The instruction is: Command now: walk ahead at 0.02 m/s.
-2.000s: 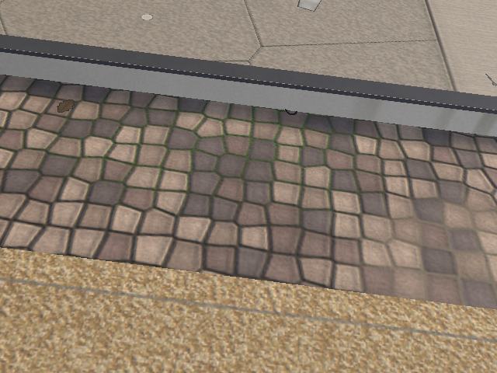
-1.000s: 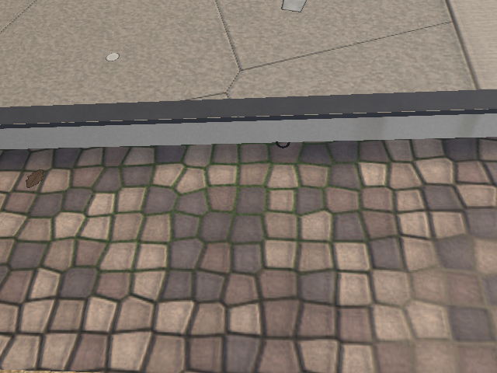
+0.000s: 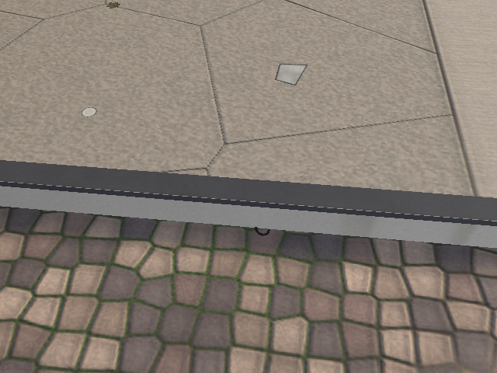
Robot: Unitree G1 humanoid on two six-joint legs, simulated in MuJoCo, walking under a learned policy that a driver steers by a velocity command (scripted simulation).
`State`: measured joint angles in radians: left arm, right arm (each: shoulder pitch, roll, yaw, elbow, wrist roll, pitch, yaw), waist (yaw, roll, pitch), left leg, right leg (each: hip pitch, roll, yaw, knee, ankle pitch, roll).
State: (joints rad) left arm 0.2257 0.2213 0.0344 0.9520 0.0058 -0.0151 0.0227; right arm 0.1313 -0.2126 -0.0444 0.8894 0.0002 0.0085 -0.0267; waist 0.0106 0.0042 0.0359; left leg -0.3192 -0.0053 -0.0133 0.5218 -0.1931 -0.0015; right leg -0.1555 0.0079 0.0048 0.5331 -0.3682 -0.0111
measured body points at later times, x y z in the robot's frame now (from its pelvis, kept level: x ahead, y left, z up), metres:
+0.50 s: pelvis +0.00 -0.01 +0.00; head +0.01 -0.01 +0.45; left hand +0.02 +0.24 -0.15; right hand +0.08 -0.26 -0.14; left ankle +0.05 +0.12 -0.73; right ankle -0.05 -0.11 -0.73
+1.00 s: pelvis +0.07 +0.04 +0.00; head +0.08 +0.06 +0.45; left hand +0.06 +0.30 -0.16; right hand +0.13 -0.23 -0.13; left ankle +0.08 +0.13 -0.73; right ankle -0.04 -0.10 -0.69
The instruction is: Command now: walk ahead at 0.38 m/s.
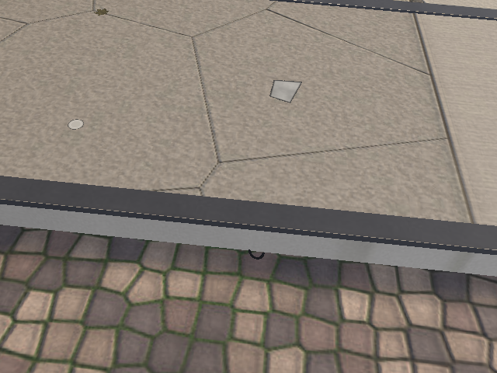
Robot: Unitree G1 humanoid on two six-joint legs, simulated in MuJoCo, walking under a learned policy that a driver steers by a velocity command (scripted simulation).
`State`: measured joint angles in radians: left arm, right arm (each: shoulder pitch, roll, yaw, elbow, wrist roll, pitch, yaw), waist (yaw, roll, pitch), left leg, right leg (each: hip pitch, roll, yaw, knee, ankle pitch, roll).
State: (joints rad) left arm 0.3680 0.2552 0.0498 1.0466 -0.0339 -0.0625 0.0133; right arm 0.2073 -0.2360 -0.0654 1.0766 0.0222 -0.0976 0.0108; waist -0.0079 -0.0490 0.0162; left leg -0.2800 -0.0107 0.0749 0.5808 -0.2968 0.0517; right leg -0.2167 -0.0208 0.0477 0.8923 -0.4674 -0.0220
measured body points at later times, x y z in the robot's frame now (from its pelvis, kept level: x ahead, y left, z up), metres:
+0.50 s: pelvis +0.26 -0.04 -0.01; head +0.30 -0.04 +0.44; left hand +0.47 +0.20 -0.11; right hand +0.20 -0.30 -0.16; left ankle +0.04 +0.09 -0.66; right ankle +0.38 -0.13 -0.73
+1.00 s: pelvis +0.55 +0.00 +0.00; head +0.58 +0.01 +0.44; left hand +0.53 +0.27 -0.15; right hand +0.75 -0.24 -0.10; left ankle +0.66 +0.10 -0.73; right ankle +0.39 -0.13 -0.71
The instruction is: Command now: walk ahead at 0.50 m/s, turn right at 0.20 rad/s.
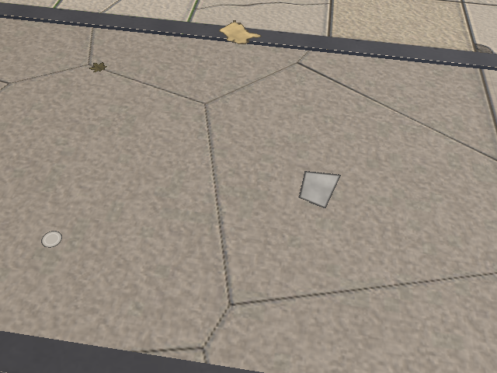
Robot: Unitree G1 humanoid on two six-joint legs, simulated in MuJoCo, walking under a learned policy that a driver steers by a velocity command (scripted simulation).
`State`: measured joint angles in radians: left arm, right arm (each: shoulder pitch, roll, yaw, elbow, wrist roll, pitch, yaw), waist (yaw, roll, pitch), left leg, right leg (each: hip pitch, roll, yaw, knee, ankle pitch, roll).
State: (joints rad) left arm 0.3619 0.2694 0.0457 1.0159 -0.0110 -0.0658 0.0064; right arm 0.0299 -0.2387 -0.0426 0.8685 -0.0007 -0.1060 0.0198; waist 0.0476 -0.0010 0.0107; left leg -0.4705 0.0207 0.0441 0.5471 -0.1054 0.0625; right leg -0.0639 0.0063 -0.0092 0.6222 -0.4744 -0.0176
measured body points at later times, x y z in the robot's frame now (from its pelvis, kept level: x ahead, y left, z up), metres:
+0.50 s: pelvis +0.25 -0.03 +0.02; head +0.31 -0.05 +0.47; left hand +0.51 +0.10 -0.07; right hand +0.18 -0.27 -0.13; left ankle +0.11 +0.10 -0.70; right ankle +0.40 -0.15 -0.61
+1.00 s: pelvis +0.37 -0.06 +0.13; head +0.37 -0.07 +0.58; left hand +0.60 +0.09 +0.04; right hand +0.38 -0.33 +0.00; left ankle +0.46 +0.09 -0.58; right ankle +0.40 -0.14 -0.60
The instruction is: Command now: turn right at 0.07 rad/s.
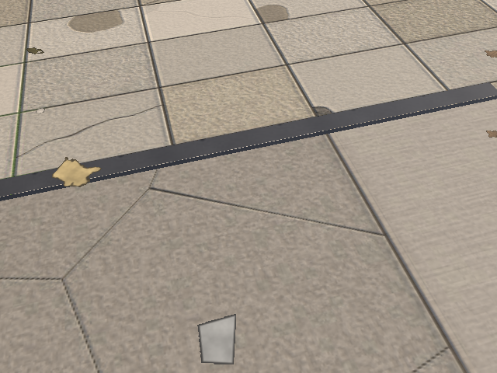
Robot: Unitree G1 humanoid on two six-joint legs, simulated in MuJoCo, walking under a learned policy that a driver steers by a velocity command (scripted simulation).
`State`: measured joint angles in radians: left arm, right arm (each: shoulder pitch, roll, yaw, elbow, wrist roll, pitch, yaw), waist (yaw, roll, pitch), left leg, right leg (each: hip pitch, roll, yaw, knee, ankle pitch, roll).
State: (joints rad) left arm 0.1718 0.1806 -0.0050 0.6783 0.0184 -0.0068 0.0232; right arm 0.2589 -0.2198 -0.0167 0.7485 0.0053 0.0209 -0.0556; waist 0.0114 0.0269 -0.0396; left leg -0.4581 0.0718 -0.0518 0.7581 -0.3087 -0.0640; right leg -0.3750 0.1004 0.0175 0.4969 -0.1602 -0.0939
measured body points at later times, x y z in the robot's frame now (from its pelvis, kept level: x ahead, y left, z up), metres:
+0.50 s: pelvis +0.05 +0.04 +0.00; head +0.05 +0.03 +0.45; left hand +0.18 +0.28 -0.11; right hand +0.16 -0.20 -0.12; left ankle +0.03 +0.16 -0.73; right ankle +0.06 -0.07 -0.73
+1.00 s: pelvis +0.05 +0.04 +0.01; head +0.05 +0.04 +0.46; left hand +0.14 +0.29 -0.12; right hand +0.10 -0.21 -0.13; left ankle +0.03 +0.16 -0.73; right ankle +0.06 -0.07 -0.73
